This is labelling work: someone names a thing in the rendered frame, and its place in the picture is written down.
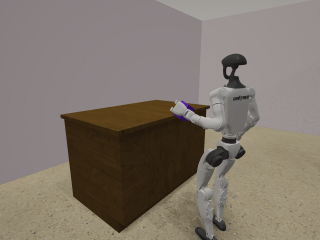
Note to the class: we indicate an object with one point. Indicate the sponge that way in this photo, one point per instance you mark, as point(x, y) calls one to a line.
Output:
point(188, 107)

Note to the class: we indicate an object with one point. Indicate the robot left upper arm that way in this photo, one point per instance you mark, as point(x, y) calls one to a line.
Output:
point(217, 102)

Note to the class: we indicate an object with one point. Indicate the right robot forearm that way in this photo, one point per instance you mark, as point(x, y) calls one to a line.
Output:
point(247, 126)

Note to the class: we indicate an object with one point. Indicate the right robot hand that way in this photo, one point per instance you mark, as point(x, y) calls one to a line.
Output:
point(238, 137)

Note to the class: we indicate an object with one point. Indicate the table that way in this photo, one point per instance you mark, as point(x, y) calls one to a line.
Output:
point(125, 159)

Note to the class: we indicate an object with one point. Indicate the robot right upper arm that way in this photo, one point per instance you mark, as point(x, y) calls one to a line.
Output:
point(254, 115)

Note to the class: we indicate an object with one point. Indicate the left robot thigh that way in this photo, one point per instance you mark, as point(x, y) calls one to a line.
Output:
point(210, 159)

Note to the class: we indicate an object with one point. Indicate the left robot forearm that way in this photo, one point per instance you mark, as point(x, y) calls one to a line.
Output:
point(205, 122)

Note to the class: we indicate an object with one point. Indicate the left robot hand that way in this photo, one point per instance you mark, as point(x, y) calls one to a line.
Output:
point(179, 108)

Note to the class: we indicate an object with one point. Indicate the robot head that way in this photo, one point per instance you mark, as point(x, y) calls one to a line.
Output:
point(233, 61)

